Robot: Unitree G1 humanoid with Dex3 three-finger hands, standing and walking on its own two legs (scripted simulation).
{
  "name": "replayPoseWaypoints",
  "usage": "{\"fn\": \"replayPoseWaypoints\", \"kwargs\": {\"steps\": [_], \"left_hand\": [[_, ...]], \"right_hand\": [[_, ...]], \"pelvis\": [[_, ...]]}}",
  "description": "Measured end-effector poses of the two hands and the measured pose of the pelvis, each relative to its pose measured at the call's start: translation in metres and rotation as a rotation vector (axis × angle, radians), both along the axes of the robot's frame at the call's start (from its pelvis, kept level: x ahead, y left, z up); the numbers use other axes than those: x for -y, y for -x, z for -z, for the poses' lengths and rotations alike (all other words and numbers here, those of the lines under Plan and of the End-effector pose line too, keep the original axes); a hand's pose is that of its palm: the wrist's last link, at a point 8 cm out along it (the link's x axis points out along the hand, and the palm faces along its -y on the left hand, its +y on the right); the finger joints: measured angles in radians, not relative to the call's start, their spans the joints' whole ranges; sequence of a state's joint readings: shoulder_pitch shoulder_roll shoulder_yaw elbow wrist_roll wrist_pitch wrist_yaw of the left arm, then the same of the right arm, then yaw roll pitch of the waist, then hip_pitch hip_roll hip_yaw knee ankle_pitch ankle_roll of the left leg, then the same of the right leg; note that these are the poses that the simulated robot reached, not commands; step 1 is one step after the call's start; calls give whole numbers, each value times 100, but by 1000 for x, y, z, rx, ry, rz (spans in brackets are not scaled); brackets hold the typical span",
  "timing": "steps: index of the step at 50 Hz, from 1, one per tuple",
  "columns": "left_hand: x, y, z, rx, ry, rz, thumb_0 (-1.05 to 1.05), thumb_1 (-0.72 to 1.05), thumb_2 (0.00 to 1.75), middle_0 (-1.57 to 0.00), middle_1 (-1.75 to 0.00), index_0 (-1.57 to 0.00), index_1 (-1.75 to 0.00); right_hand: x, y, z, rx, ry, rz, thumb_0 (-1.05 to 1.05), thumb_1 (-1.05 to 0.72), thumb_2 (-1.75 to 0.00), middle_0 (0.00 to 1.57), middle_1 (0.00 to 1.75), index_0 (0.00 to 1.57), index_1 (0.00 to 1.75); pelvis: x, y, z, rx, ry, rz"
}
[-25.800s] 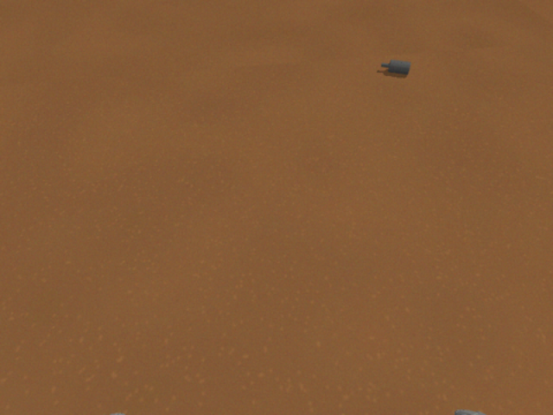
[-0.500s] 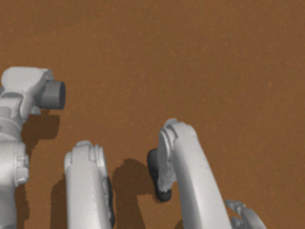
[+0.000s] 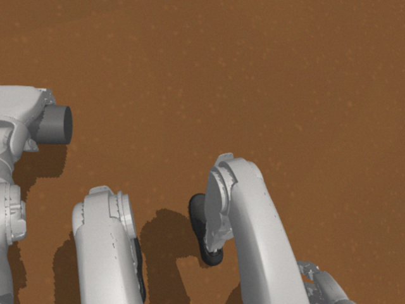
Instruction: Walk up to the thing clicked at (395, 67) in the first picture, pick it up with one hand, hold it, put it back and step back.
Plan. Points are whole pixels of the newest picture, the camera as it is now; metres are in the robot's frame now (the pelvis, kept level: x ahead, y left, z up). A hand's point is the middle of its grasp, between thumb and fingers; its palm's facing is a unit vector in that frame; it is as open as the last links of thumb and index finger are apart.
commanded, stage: lower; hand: left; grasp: from above
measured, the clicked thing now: (16, 123) +0.48 +0.28 -0.22
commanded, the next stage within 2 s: rest in 0.16 s
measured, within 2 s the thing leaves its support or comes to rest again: rests again in 1.76 s
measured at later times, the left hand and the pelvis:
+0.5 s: hand (37, 124) +0.48 +0.25 -0.25, palm faces -0.51 +0.00 -0.86, open 10.6 cm; pelvis +0.00 +0.00 -0.03, yaw -3 degrees
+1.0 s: hand (43, 126) +0.48 +0.25 -0.29, palm faces -0.49 -0.01 -0.87, open 10.6 cm; pelvis +0.00 +0.00 -0.05, yaw -5 degrees
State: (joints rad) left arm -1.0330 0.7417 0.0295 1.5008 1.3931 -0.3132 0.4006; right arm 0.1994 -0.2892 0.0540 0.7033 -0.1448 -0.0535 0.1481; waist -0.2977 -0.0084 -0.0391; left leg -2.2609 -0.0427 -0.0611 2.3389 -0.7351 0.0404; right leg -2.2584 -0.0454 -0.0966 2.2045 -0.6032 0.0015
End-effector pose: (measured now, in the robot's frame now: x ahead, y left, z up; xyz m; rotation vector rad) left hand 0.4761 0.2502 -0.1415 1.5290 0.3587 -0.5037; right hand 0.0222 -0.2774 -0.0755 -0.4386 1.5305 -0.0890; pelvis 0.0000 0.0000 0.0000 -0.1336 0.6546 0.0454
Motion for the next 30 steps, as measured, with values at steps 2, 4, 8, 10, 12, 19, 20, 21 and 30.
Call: {"fn": "replayPoseWaypoints", "kwargs": {"steps": [2, 4, 8, 10, 12, 19, 20, 21, 30], "left_hand": [[0, 0, 5, -4, 3, 4, -1, -11, 52, -69, -43, -73, -45], [1, -1, 11, 1, 8, 7, -1, -11, 52, -70, -42, -74, -44], [2, -1, 21, 13, 15, 14, -1, -11, 51, -71, -40, -75, -43], [2, -2, 25, 24, 20, 13, -1, -11, 50, -71, -40, -75, -42], [2, -3, 30, 32, 19, 11, -1, -11, 50, -71, -39, -75, -42], [3, -7, 42, 29, 11, 2, -1, -11, 50, -72, -38, -76, -40], [3, -8, 44, 29, 12, 0, -1, -11, 50, -72, -38, -76, -40], [2, -8, 46, 28, 12, -3, -1, -11, 50, -72, -38, -76, -40], [-1, -10, 66, 8, 26, -25, -1, -9, 49, -70, -38, -74, -41]], "right_hand": [[0, 0, 1, -1, 3, -6, 0, -92, -90, 20, 30, 21, 30], [0, 0, 2, -3, 5, -9, 0, -92, -90, 20, 30, 21, 30], [0, 2, 5, -9, 8, -13, 0, -92, -90, 20, 30, 21, 30], [-1, 3, 7, -12, 10, -13, 0, -92, -90, 20, 30, 21, 30], [-2, 4, 9, -14, 10, -14, 0, -92, -90, 20, 30, 21, 30], [-6, 9, 15, -23, -3, -19, 0, -91, -90, 20, 30, 21, 30], [-6, 9, 15, -23, -4, -20, 0, -91, -90, 20, 30, 21, 30], [-6, 10, 16, -23, -4, -21, 0, -91, -90, 20, 30, 21, 30], [-4, 19, 15, -52, 7, -42, 0, -91, -90, 20, 30, 21, 30]], "pelvis": [[0, 0, 3, 2, 4, 1], [0, 0, 5, 4, 7, 2], [-1, -1, 12, 9, 11, 5], [-1, -1, 15, 11, 14, 7], [-1, -1, 18, 12, 16, 8], [-1, -1, 25, 20, 23, 14], [-1, -1, 26, 22, 25, 15], [-1, -1, 27, 24, 27, 16], [-1, 0, 36, 49, 43, 27]]}}
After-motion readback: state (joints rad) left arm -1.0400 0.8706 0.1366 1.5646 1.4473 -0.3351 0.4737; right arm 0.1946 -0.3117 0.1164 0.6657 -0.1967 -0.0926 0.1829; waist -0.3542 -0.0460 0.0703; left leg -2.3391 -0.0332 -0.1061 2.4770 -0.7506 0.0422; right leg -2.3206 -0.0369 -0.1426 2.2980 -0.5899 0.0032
